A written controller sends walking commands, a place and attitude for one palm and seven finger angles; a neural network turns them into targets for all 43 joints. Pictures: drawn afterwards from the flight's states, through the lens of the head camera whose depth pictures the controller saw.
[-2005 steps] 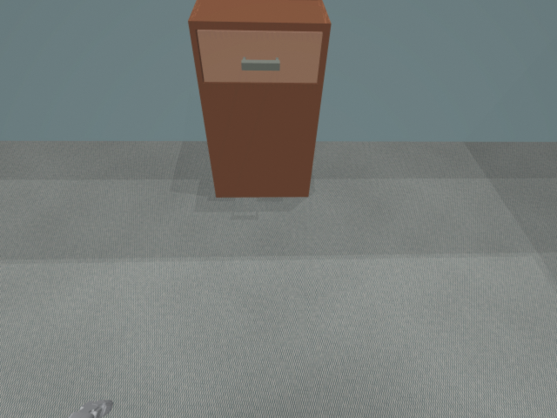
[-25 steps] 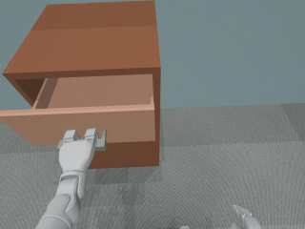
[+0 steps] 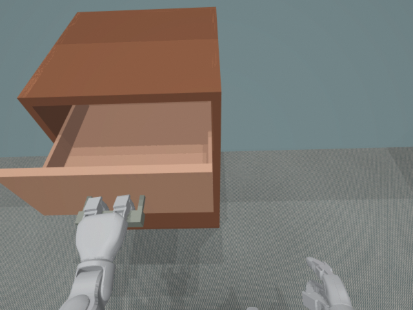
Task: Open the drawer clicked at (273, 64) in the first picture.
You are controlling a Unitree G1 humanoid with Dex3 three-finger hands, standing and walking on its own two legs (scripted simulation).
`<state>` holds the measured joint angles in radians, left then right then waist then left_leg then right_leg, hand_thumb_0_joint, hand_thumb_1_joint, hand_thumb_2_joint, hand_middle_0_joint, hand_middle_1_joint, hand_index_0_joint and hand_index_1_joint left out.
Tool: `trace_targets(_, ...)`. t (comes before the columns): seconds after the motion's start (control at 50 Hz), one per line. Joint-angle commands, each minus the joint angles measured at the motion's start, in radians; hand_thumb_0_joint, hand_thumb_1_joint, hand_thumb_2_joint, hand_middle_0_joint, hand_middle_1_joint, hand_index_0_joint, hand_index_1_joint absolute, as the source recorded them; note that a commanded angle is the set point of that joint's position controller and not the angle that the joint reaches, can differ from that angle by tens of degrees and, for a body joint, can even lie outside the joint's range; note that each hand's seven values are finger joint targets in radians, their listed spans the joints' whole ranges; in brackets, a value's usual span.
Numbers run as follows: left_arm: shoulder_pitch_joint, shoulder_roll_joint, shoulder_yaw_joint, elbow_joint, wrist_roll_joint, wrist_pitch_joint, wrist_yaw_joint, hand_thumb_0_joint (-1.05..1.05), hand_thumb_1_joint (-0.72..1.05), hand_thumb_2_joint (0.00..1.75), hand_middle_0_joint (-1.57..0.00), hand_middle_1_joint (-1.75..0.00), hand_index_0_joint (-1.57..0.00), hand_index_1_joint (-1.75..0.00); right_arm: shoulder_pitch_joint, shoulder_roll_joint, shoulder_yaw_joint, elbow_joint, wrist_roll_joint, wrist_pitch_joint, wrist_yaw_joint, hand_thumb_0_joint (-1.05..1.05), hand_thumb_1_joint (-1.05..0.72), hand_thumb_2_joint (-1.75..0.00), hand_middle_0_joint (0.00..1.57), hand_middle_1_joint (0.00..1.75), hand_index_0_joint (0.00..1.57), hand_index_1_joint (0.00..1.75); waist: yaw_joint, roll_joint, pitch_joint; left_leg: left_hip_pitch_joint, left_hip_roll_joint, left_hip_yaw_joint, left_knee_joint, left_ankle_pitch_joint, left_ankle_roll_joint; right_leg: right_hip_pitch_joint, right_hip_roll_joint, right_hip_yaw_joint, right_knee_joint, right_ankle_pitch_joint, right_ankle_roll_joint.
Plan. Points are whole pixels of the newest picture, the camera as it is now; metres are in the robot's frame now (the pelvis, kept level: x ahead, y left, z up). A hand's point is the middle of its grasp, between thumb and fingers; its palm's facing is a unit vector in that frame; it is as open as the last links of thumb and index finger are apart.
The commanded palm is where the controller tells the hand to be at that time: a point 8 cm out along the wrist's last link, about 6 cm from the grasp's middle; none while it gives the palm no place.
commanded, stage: pull the drawer open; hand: left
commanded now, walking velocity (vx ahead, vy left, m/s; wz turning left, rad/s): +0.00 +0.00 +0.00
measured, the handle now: (113, 209) +0.31 +0.23 -0.02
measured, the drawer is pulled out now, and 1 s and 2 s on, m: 0.20 0.30 0.30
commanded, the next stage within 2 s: open the thumb to release the handle in 0.96 s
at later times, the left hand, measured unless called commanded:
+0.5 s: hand (108, 270) +0.20 +0.21 -0.03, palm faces -0.03 -0.08 -1.00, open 6.2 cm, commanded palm +0.15 +0.20 +0.02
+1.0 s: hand (102, 297) +0.15 +0.21 -0.03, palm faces -0.04 -0.11 -0.99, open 6.3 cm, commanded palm +0.09 +0.20 +0.02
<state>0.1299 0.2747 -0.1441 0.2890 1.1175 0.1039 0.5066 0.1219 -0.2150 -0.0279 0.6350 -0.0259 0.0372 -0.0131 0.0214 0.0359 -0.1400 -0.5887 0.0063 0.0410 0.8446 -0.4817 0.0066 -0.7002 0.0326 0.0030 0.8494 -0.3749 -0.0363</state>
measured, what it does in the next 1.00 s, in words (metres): stands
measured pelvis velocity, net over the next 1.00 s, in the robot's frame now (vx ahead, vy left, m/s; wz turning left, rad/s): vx -0.01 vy -0.01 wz -0.02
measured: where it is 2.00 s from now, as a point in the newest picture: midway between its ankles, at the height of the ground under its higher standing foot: outside the picture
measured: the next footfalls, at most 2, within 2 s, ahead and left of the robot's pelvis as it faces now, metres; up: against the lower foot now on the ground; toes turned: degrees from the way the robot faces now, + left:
none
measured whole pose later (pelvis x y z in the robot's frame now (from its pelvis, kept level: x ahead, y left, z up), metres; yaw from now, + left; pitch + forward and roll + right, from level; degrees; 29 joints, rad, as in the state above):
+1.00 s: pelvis -0.01 -0.01 -0.02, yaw -1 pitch +13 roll +2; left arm 0.59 0.28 -0.09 -0.06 1.11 0.00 0.54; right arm 0.13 -0.21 0.00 0.55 -0.06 0.02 0.04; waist 0.05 0.03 -0.16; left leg -0.65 0.02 0.06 0.96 -0.54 0.00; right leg -0.78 0.04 0.02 0.99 -0.43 -0.05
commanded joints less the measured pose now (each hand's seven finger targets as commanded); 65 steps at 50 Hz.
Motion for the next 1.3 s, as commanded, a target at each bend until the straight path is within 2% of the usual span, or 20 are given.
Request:
trace_targets(0.0,0.046,0.087,0.059,-0.251,-0.011,-0.014,0.048,0.0,0.9,0.9,-0.4,-1.35,-0.4,-1.35,-0.09,-0.11,-0.039,-0.153,0.0,-0.048,-0.006,0.0,-0.9,-0.9,0.2,0.3,0.2,0.3,0.034,-0.031,-0.26,0.098,-0.04,-0.021,-0.08,0.405,-0.004,0.245,0.007,0.012,-0.084,0.39,-0.016)
trace_targets(0.1,0.135,0.091,0.067,-0.312,-0.018,-0.019,0.054,0.0,0.9,0.9,-0.4,-1.35,-0.4,-1.35,-0.098,-0.109,-0.034,-0.167,-0.004,-0.05,0.001,0.0,-0.9,-0.9,0.2,0.3,0.2,0.3,0.034,-0.044,-0.242,0.086,-0.038,-0.024,-0.07,0.405,-0.004,0.242,0.004,0.021,-0.075,0.412,-0.015)
trace_targets(0.12,0.189,0.091,0.077,-0.298,-0.017,-0.023,0.057,0.0,0.9,0.9,-0.4,-1.35,-0.4,-1.35,-0.102,-0.106,-0.034,-0.167,-0.002,-0.052,0.001,0.0,-0.9,-0.9,0.2,0.3,0.2,0.3,0.044,-0.047,-0.228,0.078,-0.041,-0.024,-0.07,0.399,-0.006,0.238,0.01,0.021,-0.073,0.404,-0.016)
trace_targets(0.24,0.232,0.075,0.056,-0.343,-0.004,-0.029,0.07,0.0,0.9,0.9,-0.4,-1.35,-0.4,-1.35,-0.108,-0.109,-0.03,-0.176,-0.009,-0.055,0.01,0.0,-0.9,-0.9,0.2,0.3,0.2,0.3,0.037,-0.034,-0.203,0.075,-0.037,-0.031,-0.053,0.396,-0.006,0.191,0.012,0.015,-0.056,0.372,-0.017)
trace_targets(0.32,0.277,0.086,0.071,-0.375,-0.004,-0.034,0.079,0.0,0.9,0.9,-0.4,-1.35,-0.4,-1.35,-0.106,-0.105,-0.031,-0.182,-0.012,-0.058,0.013,0.0,-0.9,-0.9,0.2,0.3,0.2,0.3,0.044,-0.046,-0.232,0.081,-0.036,-0.034,-0.044,0.399,-0.006,0.198,0.012,0.021,-0.046,0.381,-0.017)
trace_targets(0.54,0.474,0.053,0.028,-0.464,-0.012,-0.064,0.078,0.0,0.9,0.9,-0.4,-1.35,-0.4,-1.35,-0.116,-0.1,-0.02,-0.211,-0.015,-0.063,0.036,0.0,-0.9,-0.9,0.2,0.3,0.2,0.3,0.057,-0.046,-0.196,0.067,-0.037,-0.041,-0.023,0.423,-0.003,0.179,0.014,0.036,-0.028,0.396,-0.018)
trace_targets(0.82,0.584,0.098,0.085,-0.523,0.0,-0.122,0.101,0.0,0.9,0.9,-0.4,-1.35,-0.4,-1.35,-0.101,-0.098,-0.017,-0.228,-0.035,-0.069,0.04,0.0,-0.9,-0.9,0.2,0.3,0.2,0.3,0.061,-0.052,-0.169,0.02,-0.046,-0.044,0.011,0.31,-0.001,0.117,0.014,0.055,-0.01,0.31,-0.023)
trace_targets(0.88,0.685,0.103,0.096,-0.539,-0.02,-0.132,0.093,0.0,0.9,0.9,-0.4,-1.35,-0.4,-1.35,-0.102,-0.094,-0.011,-0.244,-0.032,-0.075,0.043,0.0,-0.9,-0.9,0.2,0.3,0.2,0.3,0.083,-0.04,-0.198,0.014,-0.047,-0.04,0.015,0.336,-0.001,0.152,0.012,0.057,-0.003,0.339,-0.026)
trace_targets(0.94,0.763,0.102,0.104,-0.543,-0.029,-0.138,0.088,0.0,0.9,0.9,-0.4,-1.35,-0.4,-1.35,-0.11,-0.092,-0.008,-0.248,-0.029,-0.075,0.046,0.0,-0.9,-0.9,0.2,0.3,0.2,0.3,0.092,-0.052,-0.167,-0.016,-0.051,-0.034,0.016,0.313,0.001,0.159,0.013,0.065,-0.004,0.341,-0.025)
trace_targets(0.98,0.751,0.133,0.133,-0.577,-0.034,-0.142,0.088,0.0,0.9,0.9,-0.4,-1.35,-0.4,-1.35,-0.112,-0.096,-0.008,-0.253,-0.03,-0.07,0.045,0.0,-0.9,-0.9,0.2,0.3,0.2,0.3,0.091,-0.043,-0.174,-0.02,-0.05,-0.036,0.017,0.314,0.002,0.17,0.01,0.084,-0.008,0.36,-0.029)
trace_targets(1.0,0.787,0.11,0.116,-0.564,-0.03,-0.143,0.089,0.0,0.9,0.9,-0.4,-1.35,-0.4,-1.35,-0.11,-0.091,-0.005,-0.252,-0.032,-0.073,0.049,0.0,-0.9,-0.9,0.2,0.3,0.2,0.3,0.094,-0.042,-0.166,-0.018,-0.051,-0.037,0.017,0.318,0.001,0.162,0.012,0.079,-0.001,0.353,-0.029)
trace_targets(1.02,0.782,0.108,0.11,-0.578,-0.035,-0.144,0.085,0.0,0.9,0.9,-0.4,-1.35,-0.4,-1.35,-0.107,-0.095,-0.007,-0.253,-0.034,-0.072,0.052,0.0,-0.9,-0.9,0.2,0.3,0.2,0.3,0.087,-0.033,-0.166,-0.017,-0.048,-0.036,0.019,0.32,0.002,0.152,0.01,0.075,0.0,0.35,-0.028)
trace_targets(1.04,0.384,0.188,0.161,-0.54,0.008,-0.131,0.11,0.0,0.9,0.9,-0.4,-1.35,-0.4,-1.35,-0.119,-0.125,-0.015,-0.198,-0.04,-0.053,0.033,0.0,-0.9,-0.9,0.2,0.3,0.2,0.3,0.003,-0.064,-0.109,-0.063,-0.048,-0.046,0.045,0.221,0.004,0.05,0.005,0.086,-0.005,0.282,-0.019)
trace_targets(1.06,0.375,0.173,0.192,-0.526,0.022,-0.132,0.131,0.0,0.83,0.87,-0.4,-1.34,-0.4,-1.34,-0.11,-0.11,-0.024,-0.207,-0.053,-0.062,0.022,0.0,-0.9,-0.9,0.2,0.3,0.2,0.3,0.042,-0.03,-0.136,-0.066,-0.05,-0.043,0.041,0.187,0.004,0.062,0.0,0.084,-0.004,0.224,-0.02)
trace_targets(1.08,0.394,0.177,0.198,-0.495,0.028,-0.13,0.143,0.0,0.76,0.84,-0.39,-1.34,-0.39,-1.34,-0.103,-0.112,-0.02,-0.204,-0.054,-0.067,0.015,0.0,-0.9,-0.9,0.2,0.3,0.2,0.3,0.035,-0.047,-0.112,-0.073,-0.05,-0.05,0.041,0.176,0.005,0.049,0.005,0.08,-0.009,0.207,-0.025)
trace_targets(1.1,0.455,0.157,0.201,-0.451,0.021,-0.128,0.148,0.0,0.69,0.81,-0.38,-1.33,-0.38,-1.33,-0.1,-0.104,-0.025,-0.2,-0.05,-0.074,0.014,0.0,-0.9,-0.9,0.2,0.3,0.2,0.3,0.051,-0.038,-0.152,-0.055,-0.05,-0.042,0.041,0.188,0.003,0.065,0.003,0.077,-0.002,0.221,-0.026)
trace_targets(1.14,0.468,0.155,0.198,-0.481,-0.001,-0.117,0.151,0.0,0.55,0.75,-0.38,-1.31,-0.38,-1.31,-0.092,-0.108,-0.033,-0.206,-0.044,-0.071,0.014,0.0,-0.9,-0.9,0.2,0.3,0.2,0.3,0.058,-0.008,-0.222,-0.021,-0.05,-0.038,0.037,0.226,0.0,0.096,0.004,0.058,0.011,0.261,-0.025)
trace_targets(1.2,0.405,0.143,0.163,-0.503,-0.018,-0.079,0.149,0.0,0.34,0.66,-0.36,-1.29,-0.36,-1.29,-0.097,-0.113,-0.037,-0.201,-0.038,-0.065,0.006,0.0,-0.9,-0.9,0.2,0.3,0.2,0.3,0.041,-0.021,-0.258,0.006,-0.049,-0.037,0.029,0.255,-0.001,0.12,0.0,0.047,0.003,0.289,-0.018)
trace_targets(1.24,0.372,0.132,0.14,-0.46,-0.016,-0.059,0.139,0.0,0.2,0.6,-0.35,-1.27,-0.35,-1.27,-0.111,-0.115,-0.033,-0.189,-0.032,-0.062,-0.007,0.0,-0.9,-0.9,0.2,0.3,0.2,0.3,0.029,-0.084,-0.216,-0.021,-0.049,-0.036,0.023,0.216,0.004,0.119,-0.001,0.044,-0.021,0.262,-0.01)
trace_targets(1.28,0.317,0.129,0.121,-0.449,-0.013,-0.047,0.122,0.0,0.06,0.54,-0.34,-1.26,-0.34,-1.26,-0.117,-0.118,-0.029,-0.186,-0.027,-0.059,-0.013,0.0,-0.9,-0.9,0.2,0.3,0.2,0.3,0.024,-0.077,-0.194,-0.015,-0.047,-0.038,0.004,0.192,0.005,0.11,-0.002,0.041,-0.04,0.219,-0.011)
